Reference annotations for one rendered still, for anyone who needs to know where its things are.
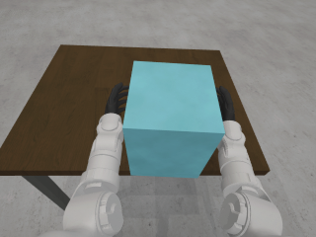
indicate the robot right upper arm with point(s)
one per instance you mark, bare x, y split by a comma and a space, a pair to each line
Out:
243, 215

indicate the right robot hand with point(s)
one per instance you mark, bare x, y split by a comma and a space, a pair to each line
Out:
225, 104

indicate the carton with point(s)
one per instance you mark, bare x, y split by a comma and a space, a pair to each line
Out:
172, 121

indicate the left robot forearm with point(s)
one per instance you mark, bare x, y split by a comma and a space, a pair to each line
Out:
102, 173

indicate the robot left upper arm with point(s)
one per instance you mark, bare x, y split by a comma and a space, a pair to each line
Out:
96, 214

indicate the table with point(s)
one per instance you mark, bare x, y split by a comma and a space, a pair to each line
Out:
55, 131

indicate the right robot forearm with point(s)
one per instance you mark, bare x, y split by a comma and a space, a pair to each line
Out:
235, 165

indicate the left robot hand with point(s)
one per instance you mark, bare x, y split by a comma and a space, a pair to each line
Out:
113, 102

